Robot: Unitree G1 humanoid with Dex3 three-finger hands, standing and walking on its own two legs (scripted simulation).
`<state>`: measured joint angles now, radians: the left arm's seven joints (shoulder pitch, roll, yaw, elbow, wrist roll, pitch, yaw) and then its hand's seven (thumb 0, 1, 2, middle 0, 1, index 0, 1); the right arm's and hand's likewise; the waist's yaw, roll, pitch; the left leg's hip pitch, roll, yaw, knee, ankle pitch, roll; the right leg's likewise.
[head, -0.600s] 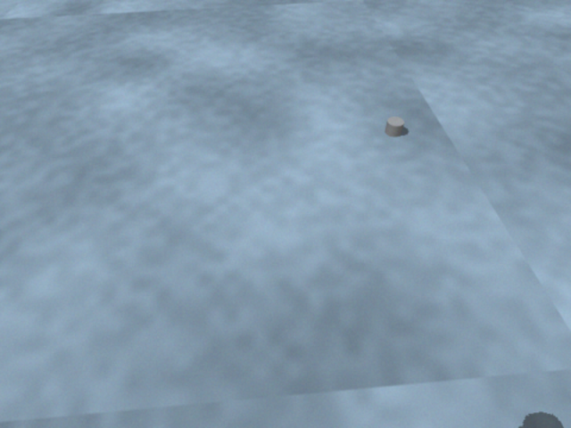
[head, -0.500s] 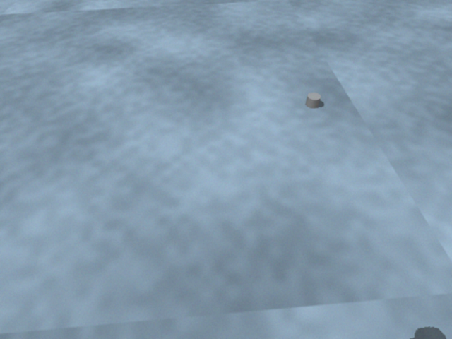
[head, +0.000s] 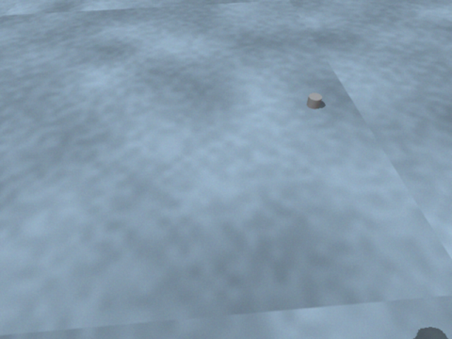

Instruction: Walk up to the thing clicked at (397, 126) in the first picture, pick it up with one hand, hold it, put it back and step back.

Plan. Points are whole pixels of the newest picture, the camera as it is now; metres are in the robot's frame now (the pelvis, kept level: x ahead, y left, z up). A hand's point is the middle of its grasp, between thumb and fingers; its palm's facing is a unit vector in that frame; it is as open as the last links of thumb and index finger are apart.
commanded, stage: stand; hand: left
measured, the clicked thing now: (314, 101) +1.76 -0.59 -0.75
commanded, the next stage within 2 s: walk up in 0.52 s
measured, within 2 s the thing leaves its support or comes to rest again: neither
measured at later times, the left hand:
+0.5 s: hand out of the picture +0.07 +0.25 -0.16, palm faces -0.03 -0.94 -0.34, open 7.4 cm
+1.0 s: hand (155, 271) +0.29 +0.19 -0.12, palm faces -0.27 -0.81 -0.52, open 7.4 cm
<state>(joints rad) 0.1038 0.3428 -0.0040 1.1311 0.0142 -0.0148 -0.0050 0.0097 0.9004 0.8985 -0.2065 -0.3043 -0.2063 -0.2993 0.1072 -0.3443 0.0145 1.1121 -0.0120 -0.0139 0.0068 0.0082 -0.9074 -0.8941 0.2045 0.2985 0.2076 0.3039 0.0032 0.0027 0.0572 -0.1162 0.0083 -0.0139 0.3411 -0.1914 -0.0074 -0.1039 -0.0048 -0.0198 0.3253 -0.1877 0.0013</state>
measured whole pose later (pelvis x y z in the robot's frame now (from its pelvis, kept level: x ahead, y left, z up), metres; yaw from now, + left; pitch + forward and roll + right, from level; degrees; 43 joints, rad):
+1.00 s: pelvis +0.12 -0.08 -0.03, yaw -23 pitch -3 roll +0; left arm 0.27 0.41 0.07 0.97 0.00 -0.06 -0.04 0.01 0.90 0.90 -0.20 -0.30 -0.20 -0.30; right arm 0.10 -0.52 -0.08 0.93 -0.04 -0.01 0.13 0.02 -0.91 -0.89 0.20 0.30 0.20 0.30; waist 0.04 0.17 0.00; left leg -0.35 0.05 0.02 1.15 -0.50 0.00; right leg -0.33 -0.05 -0.07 0.72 -0.35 -0.01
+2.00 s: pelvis +0.74 -0.18 -0.03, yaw -59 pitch -3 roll -2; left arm 0.33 0.37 0.03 0.87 0.01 -0.08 0.09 0.01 0.90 0.90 -0.21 -0.31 -0.21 -0.30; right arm 0.19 -0.43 -0.07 0.67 -0.06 0.06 0.12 0.01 -0.91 -0.89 0.21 0.30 0.21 0.30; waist -0.01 0.13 0.09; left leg -0.61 0.12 -0.17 1.20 -0.34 -0.01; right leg -0.31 -0.04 -0.08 0.64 -0.28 0.00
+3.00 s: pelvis +1.30 -0.16 -0.08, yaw -87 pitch -1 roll -2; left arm 0.27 0.51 0.10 0.82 0.04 -0.03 0.14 0.01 0.89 0.90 -0.21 -0.31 -0.21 -0.30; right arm 0.17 -0.45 -0.11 0.63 -0.08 0.06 0.08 0.01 -0.91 -0.89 0.20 0.30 0.21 0.30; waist 0.00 0.07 0.15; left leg -0.50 0.10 -0.04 1.05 -0.53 -0.06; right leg -0.66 -0.06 0.20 1.16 -0.53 -0.04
